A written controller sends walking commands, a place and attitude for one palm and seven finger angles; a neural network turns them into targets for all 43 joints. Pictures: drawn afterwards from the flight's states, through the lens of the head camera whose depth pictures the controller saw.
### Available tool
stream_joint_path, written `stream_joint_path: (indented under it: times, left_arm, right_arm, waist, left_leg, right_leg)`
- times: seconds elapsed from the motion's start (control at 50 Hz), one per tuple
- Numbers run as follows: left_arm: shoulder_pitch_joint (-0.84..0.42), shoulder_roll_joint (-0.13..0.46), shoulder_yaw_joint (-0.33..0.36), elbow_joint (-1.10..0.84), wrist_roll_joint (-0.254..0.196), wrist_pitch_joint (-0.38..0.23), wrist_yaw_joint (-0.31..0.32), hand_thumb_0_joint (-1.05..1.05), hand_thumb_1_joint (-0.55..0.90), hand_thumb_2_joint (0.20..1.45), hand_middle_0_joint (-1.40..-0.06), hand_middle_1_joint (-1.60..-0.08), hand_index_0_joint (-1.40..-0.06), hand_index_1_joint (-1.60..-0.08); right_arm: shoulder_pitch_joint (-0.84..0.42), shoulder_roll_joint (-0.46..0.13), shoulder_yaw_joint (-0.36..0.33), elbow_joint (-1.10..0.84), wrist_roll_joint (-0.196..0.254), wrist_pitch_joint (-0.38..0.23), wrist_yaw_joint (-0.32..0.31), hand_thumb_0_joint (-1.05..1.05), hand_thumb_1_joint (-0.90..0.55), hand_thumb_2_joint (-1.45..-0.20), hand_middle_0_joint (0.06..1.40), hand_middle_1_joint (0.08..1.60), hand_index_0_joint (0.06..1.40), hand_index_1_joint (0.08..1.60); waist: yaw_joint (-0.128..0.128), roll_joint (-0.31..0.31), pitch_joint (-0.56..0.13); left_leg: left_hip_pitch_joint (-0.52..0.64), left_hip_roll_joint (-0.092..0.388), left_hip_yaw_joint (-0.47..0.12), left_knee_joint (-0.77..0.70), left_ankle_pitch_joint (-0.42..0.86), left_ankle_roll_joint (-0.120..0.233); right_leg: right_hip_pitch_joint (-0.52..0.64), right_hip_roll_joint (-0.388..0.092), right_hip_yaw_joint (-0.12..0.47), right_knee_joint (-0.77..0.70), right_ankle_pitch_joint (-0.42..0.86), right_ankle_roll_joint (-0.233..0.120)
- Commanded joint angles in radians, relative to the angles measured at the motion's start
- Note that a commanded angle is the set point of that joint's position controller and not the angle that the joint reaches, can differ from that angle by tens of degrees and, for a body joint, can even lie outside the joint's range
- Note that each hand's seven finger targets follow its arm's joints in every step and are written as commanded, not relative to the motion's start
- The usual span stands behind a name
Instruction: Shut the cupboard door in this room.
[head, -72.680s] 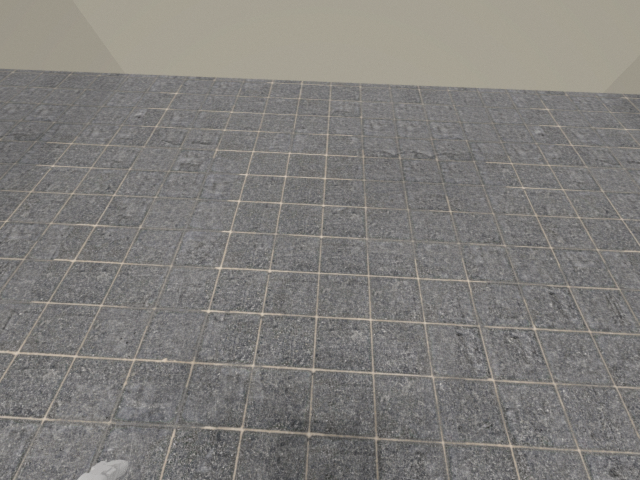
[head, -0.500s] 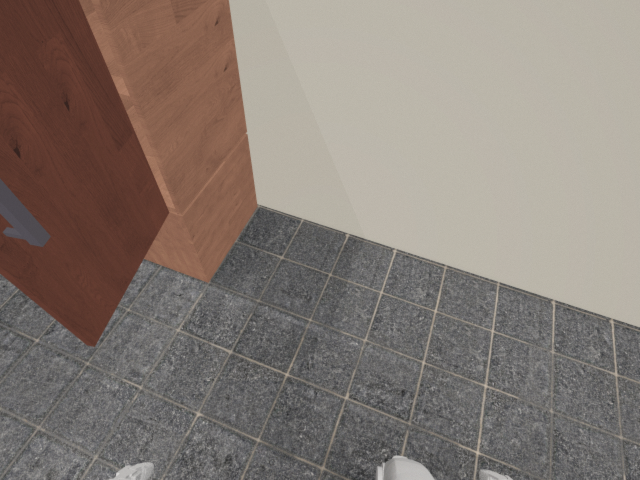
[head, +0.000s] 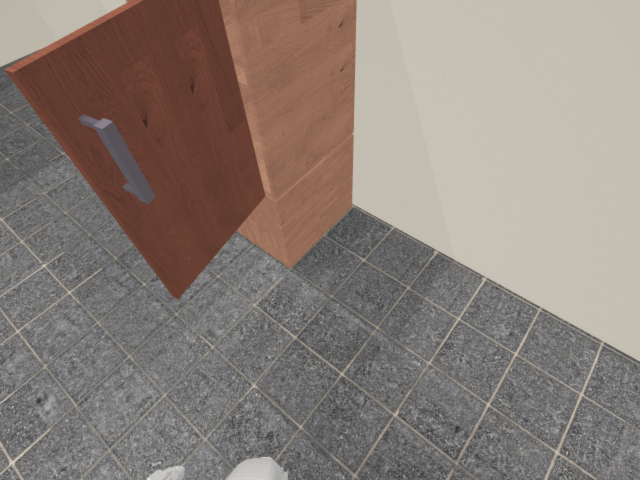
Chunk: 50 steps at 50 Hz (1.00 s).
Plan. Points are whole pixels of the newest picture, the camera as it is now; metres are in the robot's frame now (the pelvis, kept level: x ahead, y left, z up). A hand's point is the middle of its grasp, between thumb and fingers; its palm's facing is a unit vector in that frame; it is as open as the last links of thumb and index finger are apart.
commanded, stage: turn to face it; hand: left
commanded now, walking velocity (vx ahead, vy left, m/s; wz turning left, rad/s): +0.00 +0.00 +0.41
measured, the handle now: (118, 161) +0.56 +0.36 +0.06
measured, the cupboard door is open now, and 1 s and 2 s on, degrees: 100 100 100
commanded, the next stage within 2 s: take the last steps up to it in 0.36 s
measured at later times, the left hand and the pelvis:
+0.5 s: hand out of the picture +0.03 +0.26 -0.17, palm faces +0.23 -0.95 -0.22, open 7.3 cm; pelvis +0.01 +0.05 +0.00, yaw +10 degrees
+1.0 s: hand out of the picture -0.01 +0.23 -0.15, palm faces +0.43 -0.87 -0.25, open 7.3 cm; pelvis +0.10 +0.08 +0.00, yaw +20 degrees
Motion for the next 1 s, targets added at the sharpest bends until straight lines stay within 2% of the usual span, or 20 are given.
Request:
stream_joint_path:
  times: [0.0, 0.04, 0.08, 0.1, 0.12, 0.14, 0.18, 0.26, 0.44, 0.52, 0.56, 0.58, 0.6, 0.62, 0.64, 0.66, 0.7, 0.74, 0.88, 0.98]
  left_arm:
    - [0.096, 0.24, 0.075, -0.025, 0.006, -0.01, 0.018, 0.0, 0.9, 0.9, -0.2, -0.3, -0.2, -0.3]
    - [0.097, 0.257, 0.082, -0.013, 0.007, -0.008, 0.016, 0.0, 0.9, 0.9, -0.2, -0.3, -0.2, -0.3]
    - [0.082, 0.261, 0.085, -0.004, 0.001, -0.004, 0.013, 0.0, 0.9, 0.9, -0.2, -0.3, -0.2, -0.3]
    - [0.074, 0.241, 0.078, -0.003, -0.006, -0.001, 0.008, 0.0, 0.9, 0.9, -0.2, -0.3, -0.2, -0.3]
    - [0.078, 0.175, 0.064, -0.031, -0.014, 0.004, -0.001, 0.0, 0.9, 0.9, -0.2, -0.3, -0.2, -0.3]
    - [0.017, 0.143, 0.04, -0.065, -0.007, 0.011, 0.003, 0.0, 0.9, 0.9, -0.2, -0.3, -0.2, -0.3]
    - [-0.035, 0.153, 0.044, -0.029, -0.008, 0.022, 0.012, 0.0, 0.9, 0.9, -0.2, -0.3, -0.2, -0.3]
    - [0.05, 0.153, 0.045, 0.044, -0.008, 0.029, -0.002, 0.0, 0.9, 0.9, -0.2, -0.3, -0.2, -0.3]
    - [-0.015, 0.113, 0.03, 0.019, -0.011, 0.028, 0.004, 0.0, 0.9, 0.9, -0.2, -0.3, -0.2, -0.3]
    - [-0.014, 0.09, 0.027, 0.009, -0.008, 0.012, -0.009, 0.0, 0.9, 0.9, -0.2, -0.3, -0.2, -0.3]
    - [0.065, 0.088, 0.033, 0.032, -0.005, -0.002, -0.016, 0.0, 0.9, 0.9, -0.2, -0.3, -0.2, -0.3]
    - [0.133, 0.11, 0.042, 0.052, 0.0, -0.014, -0.013, 0.0, 0.9, 0.9, -0.2, -0.3, -0.2, -0.3]
    - [0.2, 0.21, 0.062, 0.065, 0.016, -0.027, -0.003, 0.0, 0.9, 0.9, -0.2, -0.3, -0.2, -0.3]
    - [0.244, 0.263, 0.07, 0.065, 0.0, -0.019, 0.002, 0.0, 0.9, 0.9, -0.2, -0.3, -0.2, -0.3]
    - [0.212, 0.254, 0.078, 0.06, -0.007, -0.028, 0.008, 0.0, 0.9, 0.9, -0.2, -0.3, -0.2, -0.3]
    - [0.147, 0.234, 0.076, 0.054, -0.005, -0.038, 0.008, 0.0, 0.9, 0.9, -0.2, -0.3, -0.2, -0.3]
    - [0.06, 0.151, 0.059, 0.047, -0.006, -0.051, 0.009, 0.0, 0.9, 0.9, -0.2, -0.3, -0.2, -0.3]
    - [0.1, 0.115, 0.056, 0.066, -0.005, -0.063, 0.008, 0.0, 0.9, 0.9, -0.2, -0.3, -0.2, -0.3]
    - [0.266, 0.122, 0.052, 0.15, 0.004, -0.076, 0.012, 0.0, 0.9, 0.9, -0.2, -0.3, -0.2, -0.3]
    - [0.293, 0.148, 0.049, 0.178, 0.008, -0.072, 0.016, 0.0, 0.9, 0.9, -0.2, -0.3, -0.2, -0.3]
  right_arm:
    - [-0.103, -0.016, 0.014, -0.111, 0.012, -0.05, 0.0, 0.0, -0.9, -0.9, 0.2, 0.3, 0.2, 0.3]
    - [-0.088, -0.018, 0.019, -0.112, 0.014, -0.059, -0.004, 0.0, -0.9, -0.9, 0.2, 0.3, 0.2, 0.3]
    - [-0.029, -0.036, 0.017, -0.1, 0.01, -0.07, -0.007, 0.0, -0.9, -0.9, 0.2, 0.3, 0.2, 0.3]
    - [0.019, -0.078, 0.007, -0.091, 0.008, -0.077, -0.008, 0.0, -0.9, -0.9, 0.2, 0.3, 0.2, 0.3]
    - [0.072, -0.199, -0.024, -0.09, -0.001, -0.085, -0.016, 0.0, -0.9, -0.9, 0.2, 0.3, 0.2, 0.3]
    - [0.121, -0.255, -0.029, -0.079, 0.009, -0.075, -0.025, 0.0, -0.9, -0.9, 0.2, 0.3, 0.2, 0.3]
    - [0.065, -0.196, -0.015, -0.07, 0.005, -0.08, -0.052, 0.0, -0.9, -0.9, 0.2, 0.3, 0.2, 0.3]
    - [-0.012, -0.118, 0.015, -0.084, 0.007, -0.095, -0.059, 0.0, -0.9, -0.9, 0.2, 0.3, 0.2, 0.3]
    - [0.069, -0.089, 0.009, -0.046, 0.002, -0.096, -0.061, 0.0, -0.9, -0.9, 0.2, 0.3, 0.2, 0.3]
    - [0.068, -0.092, 0.006, -0.04, -0.005, -0.093, -0.055, 0.0, -0.9, -0.9, 0.2, 0.3, 0.2, 0.3]
    - [0.045, -0.086, 0.008, -0.04, -0.001, -0.094, -0.053, 0.0, -0.9, -0.9, 0.2, 0.3, 0.2, 0.3]
    - [0.043, -0.059, 0.011, -0.043, 0.004, -0.098, -0.049, 0.0, -0.9, -0.9, 0.2, 0.3, 0.2, 0.3]
    - [0.069, 0.009, 0.024, -0.058, 0.017, -0.103, -0.041, 0.0, -0.9, -0.9, 0.2, 0.3, 0.2, 0.3]
    - [-0.014, -0.028, 0.014, -0.095, 0.0, -0.095, -0.037, 0.0, -0.9, -0.9, 0.2, 0.3, 0.2, 0.3]
    - [-0.019, -0.06, 0.004, -0.089, -0.009, -0.087, -0.029, 0.0, -0.9, -0.9, 0.2, 0.3, 0.2, 0.3]
    - [-0.009, -0.054, 0.0, -0.072, -0.011, -0.085, -0.02, 0.0, -0.9, -0.9, 0.2, 0.3, 0.2, 0.3]
    - [0.062, -0.032, -0.002, -0.018, -0.013, -0.076, -0.006, 0.0, -0.9, -0.9, 0.2, 0.3, 0.2, 0.3]
    - [0.087, 0.001, 0.004, 0.003, -0.011, -0.072, -0.004, 0.0, -0.9, -0.9, 0.2, 0.3, 0.2, 0.3]
    - [-0.027, 0.035, 0.019, -0.031, -0.006, -0.076, 0.013, 0.0, -0.9, -0.9, 0.2, 0.3, 0.2, 0.3]
    - [-0.128, 0.061, 0.046, -0.071, -0.001, -0.1, 0.029, 0.0, -0.9, -0.9, 0.2, 0.3, 0.2, 0.3]
  waist:
    - [0.073, -0.241, -0.113]
    - [0.064, -0.235, -0.136]
    - [0.023, -0.193, -0.166]
    - [-0.011, -0.094, -0.2]
    - [-0.048, 0.212, -0.235]
    - [-0.07, 0.276, -0.228]
    - [-0.051, 0.25, -0.171]
    - [0.018, 0.102, -0.108]
    - [-0.006, 0.106, -0.09]
    - [-0.002, 0.165, -0.092]
    - [0.047, 0.134, -0.096]
    - [0.082, 0.038, -0.107]
    - [0.108, -0.246, -0.122]
    - [0.139, -0.271, -0.035]
    - [0.112, -0.209, -0.005]
    - [0.076, -0.189, 0.045]
    - [0.015, -0.107, 0.039]
    - [0.02, -0.151, 0.019]
    - [0.068, -0.188, 0.035]
    - [0.086, -0.227, 0.048]
  left_leg:
    - [-0.014, -0.01, 0.059, -0.177, -0.04, 0.013]
    - [0.049, -0.016, 0.076, -0.271, -0.023, 0.026]
    - [0.205, -0.022, 0.094, -0.463, 0.118, 0.041]
    - [0.37, 0.02, 0.05, -0.583, 0.241, 0.063]
    - [0.537, 0.286, -0.303, -0.617, 0.524, 0.19]
    - [0.497, 0.425, -0.384, -0.629, 0.765, 0.302]
    - [0.432, 0.329, -0.299, -0.609, 0.772, 0.287]
    - [0.351, 0.206, -0.137, -0.623, 0.732, 0.226]
    - [0.35, 0.217, -0.216, -0.637, 0.664, 0.256]
    - [0.249, 0.189, -0.279, -0.642, 0.332, 0.259]
    - [0.131, 0.144, -0.273, -0.582, 0.139, 0.23]
    - [0.008, 0.08, -0.232, -0.46, 0.031, 0.187]
    - [-0.243, -0.054, -0.081, -0.173, -0.142, 0.113]
    - [-0.321, -0.072, -0.065, 0.047, -0.217, 0.077]
    - [-0.31, -0.028, -0.13, 0.172, -0.106, 0.08]
    - [-0.315, 0.001, -0.134, 0.241, -0.011, 0.077]
    - [-0.254, 0.039, -0.103, 0.257, 0.143, 0.048]
    - [-0.248, 0.038, -0.058, 0.238, 0.204, 0.023]
    - [-0.306, 0.061, 0.03, 0.051, 0.241, 0.015]
    - [-0.14, 0.026, 0.102, -0.265, 0.215, 0.058]
  right_leg:
    - [0.155, -0.233, 0.137, -0.118, 0.469, -0.101]
    - [0.148, -0.247, 0.128, -0.081, 0.486, -0.094]
    - [0.078, -0.227, 0.084, 0.014, 0.419, -0.043]
    - [-0.03, -0.193, 0.052, 0.155, 0.333, 0.005]
    - [-0.307, -0.04, 0.012, 0.39, -0.131, 0.085]
    - [-0.386, 0.008, 0.1, 0.528, -0.412, 0.097]
    - [-0.419, 0.011, 0.221, 0.638, -0.299, 0.09]
    - [-0.357, 0.033, 0.215, 0.668, -0.111, 0.104]
    - [-0.295, 0.061, 0.207, 0.44, -0.136, 0.108]
    - [-0.141, 0.104, 0.164, 0.225, -0.17, 0.079]
    - [0.038, 0.121, 0.145, 0.039, -0.064, 0.064]
    - [0.207, 0.078, 0.183, -0.105, -0.023, 0.047]
    - [0.399, -0.195, 0.489, -0.25, -0.215, -0.03]
    - [0.253, -0.382, 0.734, -0.356, -0.318, -0.116]
    - [0.137, -0.375, 0.778, -0.399, -0.451, -0.137]
    - [0.061, -0.342, 0.728, -0.403, -0.482, -0.118]
    - [0.015, -0.239, 0.444, -0.356, -0.248, -0.055]
    - [0.06, -0.181, 0.288, -0.325, -0.003, -0.034]
    - [0.182, -0.186, 0.177, -0.299, 0.249, -0.049]
    - [0.172, -0.185, 0.11, -0.255, 0.377, -0.05]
